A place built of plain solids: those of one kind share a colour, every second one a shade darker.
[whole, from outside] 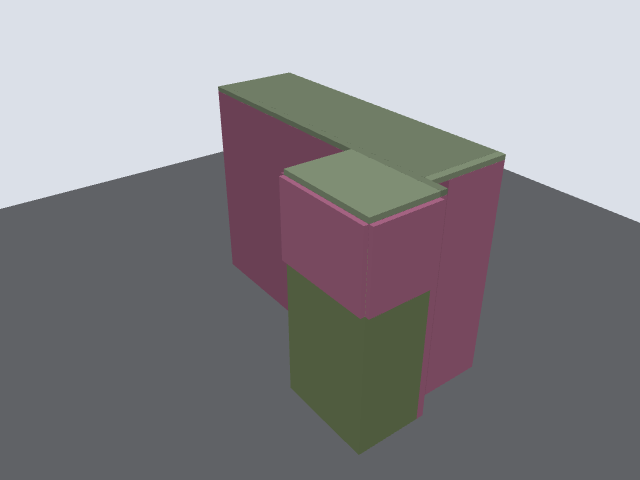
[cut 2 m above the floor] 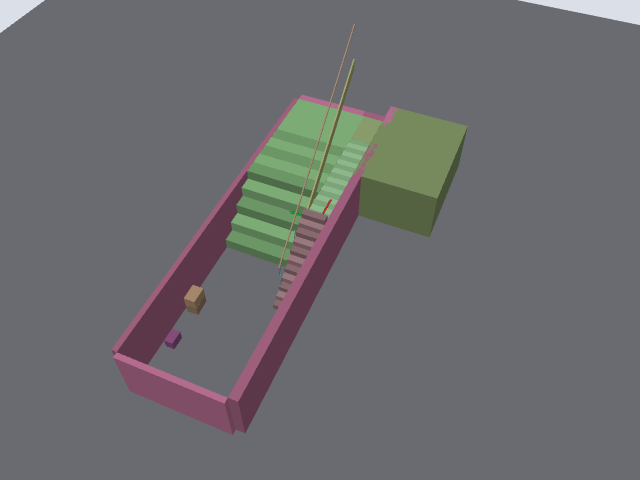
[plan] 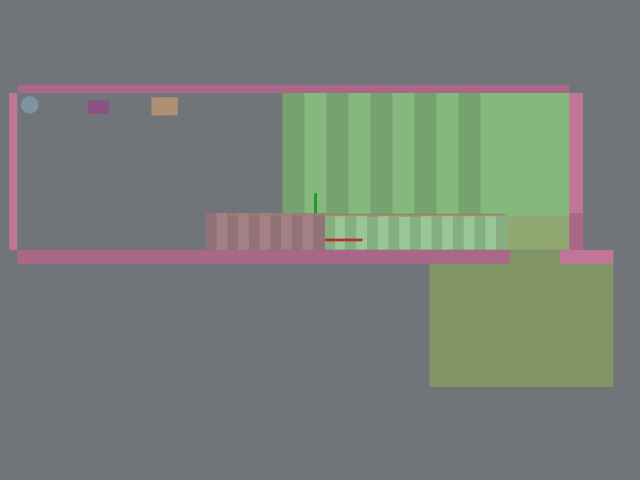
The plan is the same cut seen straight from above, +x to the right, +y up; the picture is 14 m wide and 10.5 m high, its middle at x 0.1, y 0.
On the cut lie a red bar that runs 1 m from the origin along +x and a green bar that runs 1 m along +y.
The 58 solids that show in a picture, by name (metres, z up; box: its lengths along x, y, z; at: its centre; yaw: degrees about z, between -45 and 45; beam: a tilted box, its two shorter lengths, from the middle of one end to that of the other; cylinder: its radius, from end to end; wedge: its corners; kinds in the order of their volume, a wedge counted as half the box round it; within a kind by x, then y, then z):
{
 "floor_1": {"box": [4.03, 3.0, 6.07], "at": [4.51, -1.72, 2.74]},
 "floor_2": {"box": [1.37, 0.81, 6.07], "at": [4.87, 0.19, 2.74]},
 "wall_1": {"box": [0.18, 3.43, 8.88], "at": [-6.61, 1.5, 4.39]},
 "wall_2": {"box": [10.78, 0.3, 8.88], "at": [-1.13, -0.37, 4.39]},
 "wall_3": {"box": [12.07, 0.18, 8.88], "at": [-0.48, 3.31, 4.39]},
 "wall_4": {"box": [4.03, 0.18, 3.05], "at": [4.51, -3.31, 7.3]},
 "wall_5": {"box": [0.3, 0.81, 8.88], "at": [5.7, 0.19, 4.39]},
 "wall_6": {"box": [0.3, 2.63, 8.88], "at": [5.7, 1.9, 4.39]},
 "wall_7": {"box": [1.18, 0.3, 8.88], "at": [5.93, -0.37, 4.39]},
 "wall_8": {"box": [0.18, 2.7, 3.05], "at": [6.61, -1.87, 7.3]},
 "mass_1": {"box": [0.48, 2.7, 0.46], "at": [-0.48, 1.87, 0.18]},
 "mass_2": {"box": [0.48, 2.7, 0.86], "at": [0.0, 1.87, 0.38]},
 "mass_3": {"box": [0.48, 2.7, 1.27], "at": [0.48, 1.87, 0.59]},
 "mass_4": {"box": [0.48, 2.7, 1.68], "at": [0.97, 1.87, 0.79]},
 "mass_5": {"box": [0.48, 2.7, 2.08], "at": [1.45, 1.87, 0.99]},
 "mass_6": {"box": [0.48, 2.7, 2.49], "at": [1.93, 1.87, 1.2]},
 "mass_7": {"box": [0.48, 2.7, 2.9], "at": [2.41, 1.87, 1.4]},
 "mass_8": {"box": [0.48, 2.7, 3.31], "at": [2.89, 1.87, 1.6]},
 "mass_9": {"box": [0.48, 2.7, 3.71], "at": [3.37, 1.87, 1.81]},
 "mass_10": {"box": [1.96, 2.7, 4.12], "at": [4.58, 1.87, 2.01]},
 "roof_1": {"box": [12.07, 3.43, 0.2], "at": [-0.48, 1.5, 8.93]},
 "roof_2": {"box": [13.04, 0.3, 0.2], "at": [0.0, -0.37, 8.93]},
 "roof_3": {"box": [4.03, 2.7, 0.2], "at": [4.51, -1.87, 8.93]},
 "roof_4": {"box": [0.3, 3.43, 0.2], "at": [5.7, 1.5, 8.93]},
 "under_1": {"box": [0.24, 0.73, 2.23], "at": [0.31, 0.15, 1.06]},
 "under_2": {"box": [0.24, 0.73, 2.43], "at": [0.54, 0.15, 1.16]},
 "under_3": {"box": [0.24, 0.73, 2.63], "at": [0.78, 0.15, 1.26]},
 "under_4": {"box": [0.24, 0.73, 2.83], "at": [1.01, 0.15, 1.36]},
 "under_5": {"box": [0.24, 0.73, 3.03], "at": [1.25, 0.15, 1.46]},
 "under_6": {"box": [0.24, 0.73, 3.23], "at": [1.48, 0.15, 1.56]},
 "under_7": {"box": [0.24, 0.73, 3.43], "at": [1.72, 0.15, 1.66]},
 "under_8": {"box": [0.24, 0.73, 3.62], "at": [1.95, 0.15, 1.76]},
 "under_9": {"box": [0.24, 0.73, 3.82], "at": [2.19, 0.15, 1.86]},
 "under_10": {"box": [0.24, 0.73, 4.02], "at": [2.42, 0.15, 1.96]},
 "under_11": {"box": [0.24, 0.73, 4.22], "at": [2.66, 0.15, 2.06]},
 "under_12": {"box": [0.24, 0.73, 4.42], "at": [2.89, 0.15, 2.16]},
 "under_13": {"box": [0.24, 0.73, 4.62], "at": [3.13, 0.15, 2.26]},
 "under_14": {"box": [0.24, 0.73, 4.82], "at": [3.36, 0.15, 2.36]},
 "under_15": {"box": [0.24, 0.73, 5.02], "at": [3.6, 0.15, 2.46]},
 "under_16": {"box": [0.24, 0.73, 5.22], "at": [3.83, 0.15, 2.56]},
 "under_17": {"box": [0.23, 0.73, 5.42], "at": [4.07, 0.15, 2.66]},
 "string_1": {"wedge": [[-1.71, 0.52, -0.05], [-1.71, 0.52, 0.34], [-1.71, 0.57, -0.05], [-1.71, 0.57, 0.34], [4.18, 0.52, 4.94], [4.18, 0.52, 5.34], [4.18, 0.57, 4.94], [4.18, 0.57, 5.34]]},
 "guard_rail_1": {"wedge": [[-1.89, 0.53, 1.5], [-1.89, 0.53, 1.55], [-1.89, 0.58, 1.5], [-1.89, 0.58, 1.55], [4.11, 0.53, 6.57], [4.11, 0.53, 6.62], [4.11, 0.58, 6.57], [4.11, 0.58, 6.62]]},
 "tread_1": {"wedge": [[-2.4, -0.22, -0.05], [-2.4, -0.22, 0.2], [-2.4, 0.59, -0.05], [-2.4, 0.59, 0.2], [-2.14, -0.22, -0.05], [-2.14, -0.22, 0.2], [-2.14, 0.59, -0.05], [-2.14, 0.59, 0.2]]},
 "tread_2": {"wedge": [[-2.16, -0.22, 0.19], [-2.16, -0.22, 0.4], [-2.16, 0.59, 0.19], [-2.16, 0.59, 0.4], [-1.91, -0.22, 0.19], [-1.91, -0.22, 0.4], [-1.91, 0.59, 0.19], [-1.91, 0.59, 0.4]]},
 "tread_3": {"wedge": [[-1.93, -0.22, 0.39], [-1.93, -0.22, 0.6], [-1.93, 0.59, 0.39], [-1.93, 0.59, 0.6], [-1.67, -0.22, 0.39], [-1.67, -0.22, 0.6], [-1.67, 0.59, 0.39], [-1.67, 0.59, 0.6]]},
 "tread_4": {"wedge": [[-1.69, -0.22, 0.59], [-1.69, -0.22, 0.79], [-1.69, 0.59, 0.59], [-1.69, 0.59, 0.8], [-1.44, -0.22, 0.59], [-1.44, -0.22, 0.79], [-1.44, 0.59, 0.59], [-1.44, 0.59, 0.8]]},
 "tread_5": {"wedge": [[-1.46, -0.22, 0.78], [-1.46, -0.22, 0.99], [-1.46, 0.59, 0.78], [-1.46, 0.59, 1.0], [-1.2, -0.22, 0.78], [-1.2, -0.22, 0.99], [-1.2, 0.59, 0.78], [-1.2, 0.59, 0.99]]},
 "tread_6": {"wedge": [[-1.22, -0.22, 0.98], [-1.22, -0.22, 1.19], [-1.22, 0.59, 0.98], [-1.22, 0.59, 1.19], [-0.97, -0.22, 0.98], [-0.97, -0.22, 1.19], [-0.97, 0.59, 0.98], [-0.97, 0.59, 1.19]]},
 "tread_7": {"wedge": [[-0.99, -0.22, 1.18], [-0.99, -0.22, 1.39], [-0.99, 0.59, 1.18], [-0.99, 0.59, 1.39], [-0.73, -0.22, 1.18], [-0.73, -0.22, 1.39], [-0.73, 0.59, 1.18], [-0.73, 0.59, 1.39]]},
 "tread_8": {"wedge": [[-0.75, -0.22, 1.38], [-0.75, -0.22, 1.59], [-0.75, 0.59, 1.38], [-0.75, 0.59, 1.59], [-0.5, -0.22, 1.38], [-0.5, -0.22, 1.59], [-0.5, 0.59, 1.38], [-0.5, 0.59, 1.59]]},
 "tread_9": {"wedge": [[-0.52, -0.22, 1.58], [-0.52, -0.22, 1.79], [-0.52, 0.59, 1.58], [-0.52, 0.59, 1.79], [-0.26, -0.22, 1.58], [-0.26, -0.22, 1.79], [-0.26, 0.59, 1.58], [-0.26, 0.59, 1.79]]},
 "tread_10": {"wedge": [[-0.28, -0.22, 1.78], [-0.28, -0.22, 1.99], [-0.28, 0.59, 1.78], [-0.28, 0.59, 1.99], [-0.03, -0.22, 1.78], [-0.03, -0.22, 1.99], [-0.03, 0.59, 1.78], [-0.03, 0.59, 1.99]]},
 "tread_11": {"wedge": [[-0.05, -0.22, 1.98], [-0.05, -0.22, 2.19], [-0.05, 0.59, 1.98], [-0.05, 0.59, 2.19], [0.21, -0.22, 1.98], [0.21, -0.22, 2.19], [0.21, 0.59, 1.98], [0.21, 0.59, 2.19]]},
 "carton_1": {"box": [0.58, 0.4, 0.41], "at": [-3.3, 2.92, 0.15], "yaw": 2.4},
 "carton_2": {"box": [0.58, 0.4, 0.36], "at": [-3.3, 2.92, 0.54], "yaw": 0.4},
 "bin_1": {"cylinder": 0.19, "from": [-6.25, 2.96, 0.0], "to": [-6.25, 2.96, 0.75]},
 "bucket_1": {"box": [0.46, 0.3, 0.39], "at": [-4.74, 2.9, 0.14], "yaw": -0.2}
}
